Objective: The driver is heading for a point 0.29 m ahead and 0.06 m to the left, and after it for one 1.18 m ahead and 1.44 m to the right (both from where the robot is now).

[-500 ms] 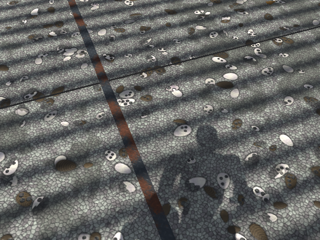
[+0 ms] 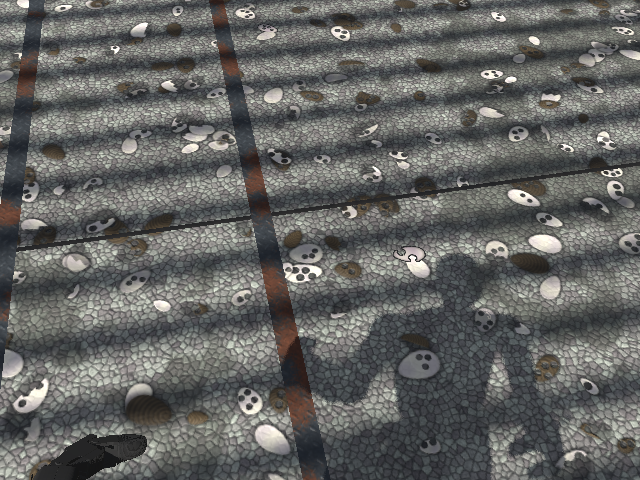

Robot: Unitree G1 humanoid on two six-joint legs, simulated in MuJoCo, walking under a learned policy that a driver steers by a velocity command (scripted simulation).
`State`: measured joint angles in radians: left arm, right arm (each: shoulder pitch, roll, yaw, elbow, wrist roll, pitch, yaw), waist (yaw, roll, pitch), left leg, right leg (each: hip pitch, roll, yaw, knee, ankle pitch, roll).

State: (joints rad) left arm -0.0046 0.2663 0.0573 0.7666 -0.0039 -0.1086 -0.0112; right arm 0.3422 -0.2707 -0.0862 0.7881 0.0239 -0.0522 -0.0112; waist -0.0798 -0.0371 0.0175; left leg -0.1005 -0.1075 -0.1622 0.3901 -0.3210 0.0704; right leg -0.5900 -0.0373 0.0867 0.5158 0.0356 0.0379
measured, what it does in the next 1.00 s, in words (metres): walks ahead, turning right: right foot, then left foot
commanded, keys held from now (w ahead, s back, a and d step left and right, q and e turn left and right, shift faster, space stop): w+q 0.10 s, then w+e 0.90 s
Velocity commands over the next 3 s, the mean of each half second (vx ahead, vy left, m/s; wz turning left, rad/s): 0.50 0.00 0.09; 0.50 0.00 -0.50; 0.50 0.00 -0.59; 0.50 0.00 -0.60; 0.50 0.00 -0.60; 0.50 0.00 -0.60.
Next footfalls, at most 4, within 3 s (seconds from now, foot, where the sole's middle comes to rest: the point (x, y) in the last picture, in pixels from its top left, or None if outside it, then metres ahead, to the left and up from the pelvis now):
0.08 right None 0.22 -0.14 -0.78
0.52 left None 0.41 0.13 -0.78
1.02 right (384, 392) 0.64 -0.19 -0.78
1.52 left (345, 269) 0.98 -0.14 -0.78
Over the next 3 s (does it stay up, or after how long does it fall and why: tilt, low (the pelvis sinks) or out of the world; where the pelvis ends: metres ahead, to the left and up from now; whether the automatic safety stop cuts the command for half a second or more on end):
stays up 1.18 -0.82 -0.02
